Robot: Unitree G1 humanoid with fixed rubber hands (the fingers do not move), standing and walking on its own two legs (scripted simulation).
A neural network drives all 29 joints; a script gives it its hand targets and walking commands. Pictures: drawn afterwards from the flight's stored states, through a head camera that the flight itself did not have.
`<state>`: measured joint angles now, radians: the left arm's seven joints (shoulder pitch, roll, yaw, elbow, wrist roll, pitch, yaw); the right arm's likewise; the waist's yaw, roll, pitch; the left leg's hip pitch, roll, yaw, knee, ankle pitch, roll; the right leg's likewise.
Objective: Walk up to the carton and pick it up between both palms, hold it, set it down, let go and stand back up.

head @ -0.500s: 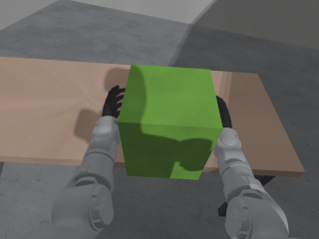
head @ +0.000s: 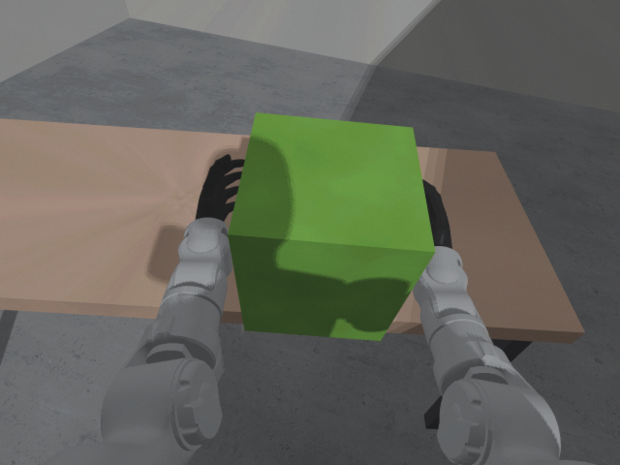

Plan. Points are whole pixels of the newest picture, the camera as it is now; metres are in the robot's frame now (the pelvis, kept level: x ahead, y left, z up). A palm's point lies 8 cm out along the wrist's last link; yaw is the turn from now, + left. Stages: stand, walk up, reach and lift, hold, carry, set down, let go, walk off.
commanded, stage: reach and lift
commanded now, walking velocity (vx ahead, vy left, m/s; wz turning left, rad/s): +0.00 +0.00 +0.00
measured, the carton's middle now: (323, 235) +0.41 -0.01 +0.07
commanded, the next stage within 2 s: none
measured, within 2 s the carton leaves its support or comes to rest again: neither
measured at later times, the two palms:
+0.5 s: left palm (187, 189) +0.40 +0.17 +0.16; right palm (421, 212) +0.40 -0.13 +0.14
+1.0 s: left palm (169, 173) +0.38 +0.18 +0.20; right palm (426, 193) +0.39 -0.12 +0.18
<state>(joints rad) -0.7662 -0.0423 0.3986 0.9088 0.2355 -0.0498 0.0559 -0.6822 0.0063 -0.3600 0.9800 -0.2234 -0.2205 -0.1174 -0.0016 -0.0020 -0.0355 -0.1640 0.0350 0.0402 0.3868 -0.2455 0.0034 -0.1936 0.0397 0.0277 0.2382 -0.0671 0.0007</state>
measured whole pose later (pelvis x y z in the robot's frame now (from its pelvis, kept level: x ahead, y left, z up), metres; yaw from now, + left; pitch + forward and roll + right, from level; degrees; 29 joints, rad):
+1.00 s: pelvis -0.01 +0.00 +0.00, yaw +0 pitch -4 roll -2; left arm -0.81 0.00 0.34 0.45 0.25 0.59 0.05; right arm -0.79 -0.02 -0.19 0.76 0.07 0.24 -0.14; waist 0.00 -0.02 -0.02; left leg -0.06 0.03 0.04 0.39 -0.25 0.01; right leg -0.09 0.04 0.02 0.24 -0.07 0.00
